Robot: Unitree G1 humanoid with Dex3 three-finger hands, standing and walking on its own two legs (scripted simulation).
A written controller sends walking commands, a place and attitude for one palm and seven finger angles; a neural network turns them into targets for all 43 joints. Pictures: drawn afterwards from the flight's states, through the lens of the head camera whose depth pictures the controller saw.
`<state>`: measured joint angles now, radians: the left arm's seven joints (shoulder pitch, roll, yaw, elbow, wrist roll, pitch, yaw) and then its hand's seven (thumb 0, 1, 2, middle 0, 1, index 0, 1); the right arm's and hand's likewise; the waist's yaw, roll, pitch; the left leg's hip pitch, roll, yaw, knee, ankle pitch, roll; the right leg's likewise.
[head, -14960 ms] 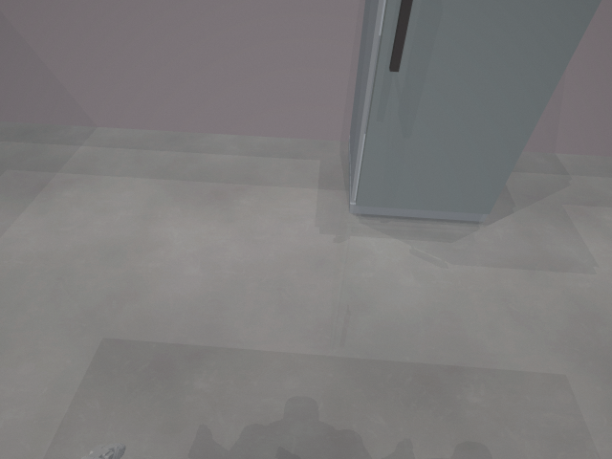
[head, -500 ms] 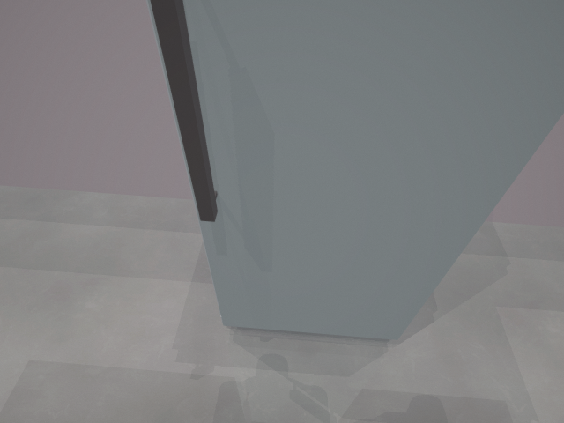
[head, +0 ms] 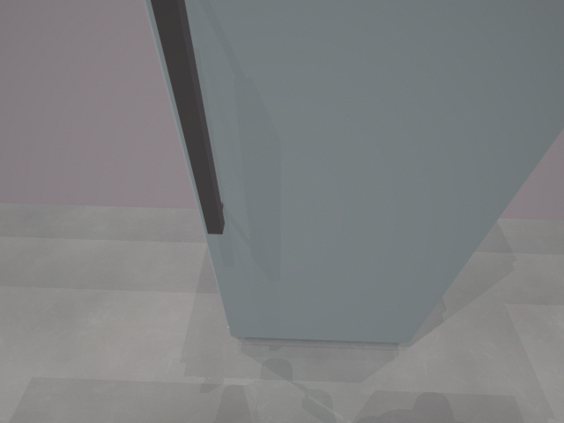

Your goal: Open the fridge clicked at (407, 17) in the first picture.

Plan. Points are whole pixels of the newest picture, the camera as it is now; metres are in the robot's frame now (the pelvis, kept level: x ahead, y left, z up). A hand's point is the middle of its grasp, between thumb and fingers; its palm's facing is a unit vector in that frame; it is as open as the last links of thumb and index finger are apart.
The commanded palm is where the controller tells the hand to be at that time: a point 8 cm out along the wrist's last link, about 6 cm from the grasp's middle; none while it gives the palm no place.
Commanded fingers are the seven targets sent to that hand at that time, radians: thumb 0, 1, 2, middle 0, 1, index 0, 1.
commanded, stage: come to a stop and stand still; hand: left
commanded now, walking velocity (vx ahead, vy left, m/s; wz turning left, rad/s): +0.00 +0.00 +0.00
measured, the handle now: (198, 119) +0.48 +0.15 +0.20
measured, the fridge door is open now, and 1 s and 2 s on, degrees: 0 0 0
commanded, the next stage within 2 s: look again from close up in 0.18 s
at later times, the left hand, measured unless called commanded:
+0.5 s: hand out of the picture -0.01 +0.16 -0.18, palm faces +0.00 -0.98 -0.18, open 7.4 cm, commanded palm none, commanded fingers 0.00 0.90 0.90 -0.20 -0.30 -0.20 -0.30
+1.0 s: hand out of the picture +0.00 +0.15 -0.17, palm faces +0.00 -0.98 -0.19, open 7.4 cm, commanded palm none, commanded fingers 0.00 0.90 0.90 -0.20 -0.30 -0.20 -0.30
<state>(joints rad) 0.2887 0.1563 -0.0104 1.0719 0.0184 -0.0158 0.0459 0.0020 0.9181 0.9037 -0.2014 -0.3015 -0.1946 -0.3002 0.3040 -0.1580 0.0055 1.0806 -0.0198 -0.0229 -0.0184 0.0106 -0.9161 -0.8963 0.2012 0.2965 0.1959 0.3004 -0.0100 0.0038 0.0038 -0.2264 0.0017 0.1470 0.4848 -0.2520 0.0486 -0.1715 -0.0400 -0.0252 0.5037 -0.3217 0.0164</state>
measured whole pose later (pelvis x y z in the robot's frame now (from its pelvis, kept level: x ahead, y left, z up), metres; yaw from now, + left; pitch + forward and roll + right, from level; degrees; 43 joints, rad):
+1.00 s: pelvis +0.00 -0.02 +0.00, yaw +0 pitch -1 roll +0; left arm 0.30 0.15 -0.02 1.10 0.02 -0.01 0.04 0.00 0.91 0.90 -0.20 -0.30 -0.20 -0.30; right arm 0.26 -0.15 0.00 1.13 -0.01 -0.02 -0.02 0.00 -0.91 -0.90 0.20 0.30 0.20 0.30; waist 0.00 -0.01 0.03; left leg -0.19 0.02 0.14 0.43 -0.22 0.02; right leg -0.13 -0.01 -0.03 0.44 -0.29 -0.01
